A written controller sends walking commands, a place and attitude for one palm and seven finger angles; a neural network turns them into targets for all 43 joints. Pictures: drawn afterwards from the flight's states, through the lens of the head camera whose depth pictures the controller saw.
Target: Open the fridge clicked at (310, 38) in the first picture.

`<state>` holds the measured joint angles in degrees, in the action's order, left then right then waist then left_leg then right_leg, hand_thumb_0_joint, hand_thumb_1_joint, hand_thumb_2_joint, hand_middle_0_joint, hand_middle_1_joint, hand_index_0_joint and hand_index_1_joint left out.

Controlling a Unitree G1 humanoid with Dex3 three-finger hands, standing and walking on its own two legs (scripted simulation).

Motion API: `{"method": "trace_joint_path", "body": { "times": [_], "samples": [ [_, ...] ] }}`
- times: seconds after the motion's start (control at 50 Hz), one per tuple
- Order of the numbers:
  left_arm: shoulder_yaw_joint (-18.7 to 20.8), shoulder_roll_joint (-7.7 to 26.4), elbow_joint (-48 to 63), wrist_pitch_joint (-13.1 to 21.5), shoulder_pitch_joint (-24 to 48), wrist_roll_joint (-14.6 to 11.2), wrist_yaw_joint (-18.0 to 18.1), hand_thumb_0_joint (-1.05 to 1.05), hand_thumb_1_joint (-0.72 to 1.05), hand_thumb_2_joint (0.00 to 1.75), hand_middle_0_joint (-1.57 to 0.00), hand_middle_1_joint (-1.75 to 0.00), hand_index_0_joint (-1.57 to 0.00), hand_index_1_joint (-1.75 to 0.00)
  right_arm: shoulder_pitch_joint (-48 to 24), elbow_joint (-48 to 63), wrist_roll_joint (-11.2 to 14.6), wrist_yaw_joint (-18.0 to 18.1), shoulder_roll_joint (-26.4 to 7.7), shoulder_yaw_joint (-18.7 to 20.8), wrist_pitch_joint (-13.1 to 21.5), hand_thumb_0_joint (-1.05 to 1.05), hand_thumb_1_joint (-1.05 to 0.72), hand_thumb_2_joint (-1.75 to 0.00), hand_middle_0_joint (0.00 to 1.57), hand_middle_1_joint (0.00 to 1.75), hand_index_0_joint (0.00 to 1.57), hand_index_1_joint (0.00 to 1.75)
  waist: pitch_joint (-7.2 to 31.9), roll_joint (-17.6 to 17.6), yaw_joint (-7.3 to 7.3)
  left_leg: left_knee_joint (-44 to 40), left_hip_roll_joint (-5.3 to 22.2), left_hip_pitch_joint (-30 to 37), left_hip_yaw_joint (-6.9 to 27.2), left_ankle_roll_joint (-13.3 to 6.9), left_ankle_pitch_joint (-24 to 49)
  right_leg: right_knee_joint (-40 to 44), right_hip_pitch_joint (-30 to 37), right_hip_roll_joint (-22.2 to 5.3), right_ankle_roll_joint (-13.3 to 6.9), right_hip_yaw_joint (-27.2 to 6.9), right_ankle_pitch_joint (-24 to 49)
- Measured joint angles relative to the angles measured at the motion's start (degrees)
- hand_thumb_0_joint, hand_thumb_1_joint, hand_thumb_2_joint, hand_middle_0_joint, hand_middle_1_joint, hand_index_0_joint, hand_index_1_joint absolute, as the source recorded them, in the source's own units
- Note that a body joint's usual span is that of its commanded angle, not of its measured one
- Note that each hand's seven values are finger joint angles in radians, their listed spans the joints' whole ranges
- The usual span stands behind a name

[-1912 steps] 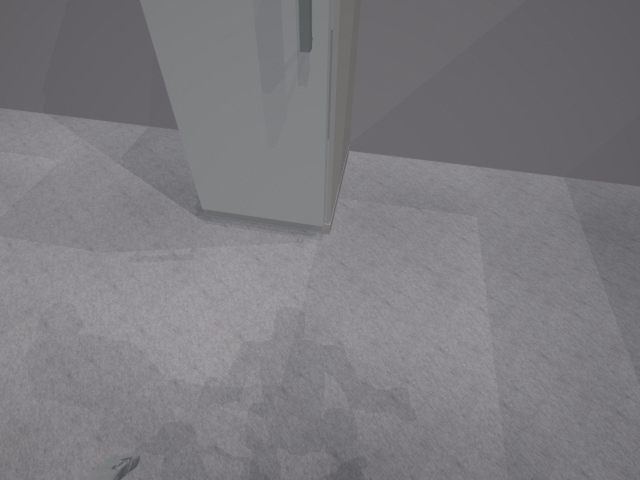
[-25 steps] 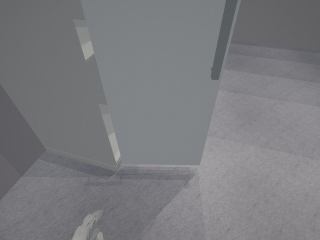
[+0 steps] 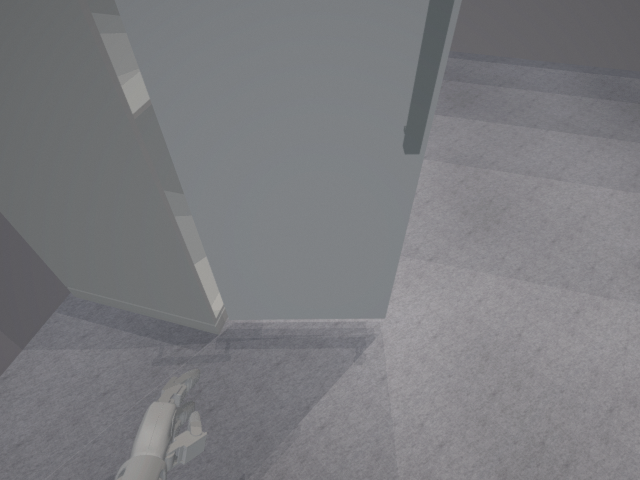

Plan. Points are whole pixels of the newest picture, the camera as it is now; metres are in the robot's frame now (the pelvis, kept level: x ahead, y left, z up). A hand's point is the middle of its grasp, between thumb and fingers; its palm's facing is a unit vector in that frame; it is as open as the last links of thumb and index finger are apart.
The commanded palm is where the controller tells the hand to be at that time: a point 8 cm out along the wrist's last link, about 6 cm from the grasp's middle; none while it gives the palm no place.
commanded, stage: stop stepping back and stand still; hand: right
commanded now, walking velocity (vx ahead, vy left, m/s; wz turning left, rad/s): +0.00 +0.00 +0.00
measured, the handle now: (430, 31) +0.69 -0.13 +0.25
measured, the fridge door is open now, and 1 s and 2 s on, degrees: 74 74 74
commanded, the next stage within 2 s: let the arm hang, fingers relaxed in 0.06 s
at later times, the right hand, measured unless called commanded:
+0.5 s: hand out of the picture +0.03 -0.18 -0.18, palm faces +0.04 +0.99 -0.16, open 7.1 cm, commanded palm none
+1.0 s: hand out of the picture -0.01 -0.21 -0.17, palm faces +0.03 +0.97 -0.22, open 7.3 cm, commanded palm none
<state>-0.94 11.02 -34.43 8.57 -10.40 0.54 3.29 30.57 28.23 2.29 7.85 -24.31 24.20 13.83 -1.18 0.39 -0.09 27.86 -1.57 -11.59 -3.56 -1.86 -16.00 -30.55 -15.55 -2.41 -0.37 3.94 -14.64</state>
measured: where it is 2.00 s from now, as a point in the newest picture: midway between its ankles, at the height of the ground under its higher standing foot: outside the picture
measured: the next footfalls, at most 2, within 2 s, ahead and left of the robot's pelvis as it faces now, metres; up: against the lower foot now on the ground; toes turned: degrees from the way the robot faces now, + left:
none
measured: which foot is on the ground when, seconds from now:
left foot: down 0.00-1.00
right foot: down 0.00-1.00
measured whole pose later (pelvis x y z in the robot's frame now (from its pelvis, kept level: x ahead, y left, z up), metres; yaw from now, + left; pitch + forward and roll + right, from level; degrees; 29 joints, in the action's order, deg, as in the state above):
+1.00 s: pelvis -0.03 -0.02 +0.00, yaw -2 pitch -1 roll +1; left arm 0.6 9.2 -63.0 -0.8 -15.2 1.5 1.2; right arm 13.6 -64.0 -0.9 1.0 -10.8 0.7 -0.5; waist -1.5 -1.5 0.8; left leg 24.8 0.8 -11.9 -4.4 -0.2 -12.3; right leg -26.2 -15.8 0.2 -2.6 3.4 -10.0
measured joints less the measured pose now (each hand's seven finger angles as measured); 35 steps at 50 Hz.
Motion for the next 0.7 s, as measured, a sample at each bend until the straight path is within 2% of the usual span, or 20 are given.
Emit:
{"method": "trace_joint_path", "body": {
  "times": [0.16,0.18,0.2,0.24,0.3,0.36,0.42,0.46,0.52,0.6,0.7],
  "samples": [
    [0.0,0.8,-1.0,-1.7,-0.8,-0.3,0.9,0.02,0.9,0.9,-0.2,-0.3,-0.2,-0.3,-0.1,-3.9,0.7,0.0,1.5,-0.8,-1.9,0.01,-0.89,-0.9,0.21,0.3,0.21,0.3,0.5,-1.1,-0.73,-1.5,0.5,0.9,0.5,0.8,0.5,1.7,1.0,0.6,-0.6,0.5,0.4],
    [0.3,1.2,-2.3,-0.5,-0.7,-0.6,-0.1,0.02,0.9,0.9,-0.2,-0.3,-0.2,-0.3,-1.6,-7.1,0.2,-0.4,1.4,-2.4,-1.1,0.01,-0.89,-0.9,0.21,0.3,0.21,0.3,0.9,-1.4,-0.73,-0.9,0.7,0.2,0.1,0.8,0.5,1.2,0.3,0.8,-0.7,0.2,0.5],
    [0.7,2.2,-3.9,-0.3,-0.4,-0.9,-1.4,0.02,0.9,0.9,-0.2,-0.3,-0.2,-0.3,-4.3,-12.3,-0.6,-1.7,1.1,-4.9,-2.0,0.01,-0.89,-0.9,0.21,0.3,0.21,0.3,1.4,-2.0,-0.86,0.2,1.1,-0.7,-0.3,0.9,0.1,0.3,-0.8,1.1,-0.8,-0.2,0.4],
    [0.9,4.6,-6.9,-2.4,1.1,-0.7,-3.1,0.01,0.9,0.9,-0.21,-0.3,-0.2,-0.3,-9.9,-25.0,-2.0,-4.5,1.6,-10.5,-7.0,0.0,-0.9,-0.9,0.2,0.3,0.2,0.3,2.3,-3.3,-0.87,2.8,2.0,-2.6,-0.8,1.2,-1.1,-1.6,-2.6,1.9,-1.3,-0.6,0.0],
    [1.2,6.7,-9.9,-5.5,3.1,0.0,-3.8,0.01,0.9,0.9,-0.21,-0.3,-0.2,-0.3,-15.1,-44.8,-3.2,-7.1,4.3,-17.2,-13.4,0.0,-0.9,-0.9,0.2,0.3,0.2,0.3,2.4,-4.5,0.44,6.2,2.8,-4.9,-0.8,1.5,-2.4,-3.7,-4.4,2.6,-1.9,-0.5,-0.6],
    [1.3,6.4,-11.8,-7.2,2.9,0.6,-3.7,0.01,0.9,0.9,-0.2,-0.3,-0.2,-0.3,-16.5,-59.5,-3.7,-8.1,8.0,-21.8,-16.3,0.01,-0.91,-0.9,0.2,0.3,0.2,0.3,1.3,-3.3,1.84,7.2,3.1,-5.4,-0.8,1.3,-2.5,-3.9,-4.6,2.8,-1.8,-0.5,-0.2],
    [1.0,4.8,-14.2,-8.7,0.9,1.1,-3.5,0.01,0.9,0.9,-0.2,-0.3,-0.2,-0.3,-16.0,-69.6,-3.7,-8.2,11.5,-24.5,-17.2,0.01,-0.91,-0.9,0.2,0.3,0.2,0.3,0.0,-0.3,2.37,6.7,3.0,-4.7,-1.2,0.8,-2.1,-3.1,-3.9,2.8,-1.4,-1.0,0.5],
    [0.8,3.7,-16.3,-9.5,-0.7,1.3,-3.3,0.01,0.9,0.9,-0.2,-0.3,-0.2,-0.3,-15.4,-74.8,-3.4,-8.0,13.6,-25.4,-17.5,0.01,-0.92,-0.9,0.2,0.3,0.2,0.3,-0.9,1.3,2.24,5.4,2.7,-3.9,-1.7,0.7,-1.4,-2.4,-3.5,2.5,-1.2,-1.4,1.1],
    [0.5,2.1,-19.5,-10.4,-3.1,1.4,-3.0,0.01,0.9,0.9,-0.2,-0.3,-0.2,-0.3,-15.3,-79.6,-3.1,-7.0,12.9,-23.8,-16.7,-0.01,-0.99,-0.9,0.21,0.3,0.21,0.3,-2.0,2.2,1.25,2.5,1.8,-2.8,-2.7,0.4,0.5,-1.2,-3.4,1.8,-0.8,-2.5,2.3],
    [0.9,1.0,-22.8,-11.0,-5.2,1.4,-2.6,0.01,0.9,0.9,-0.2,-0.3,-0.2,-0.3,-14.2,-84.8,-3.2,-7.5,12.1,-23.6,-16.1,-0.01,-0.98,-0.9,0.21,0.3,0.21,0.3,-2.4,0.7,0.63,-0.5,1.2,-1.8,-3.2,0.2,2.4,0.1,-3.3,1.4,-0.8,-3.0,3.3],
    [1.5,0.1,-25.3,-10.9,-6.5,1.1,-2.3,0.01,0.9,0.9,-0.2,-0.3,-0.2,-0.3,-12.7,-89.6,-3.2,-7.4,11.7,-23.4,-15.7,0.0,-0.95,-0.9,0.2,0.3,0.2,0.3,-1.9,-1.7,0.62,-2.0,1.2,-1.0,-2.7,0.5,3.3,1.2,-2.5,1.5,-1.2,-2.4,3.8]
  ]
}}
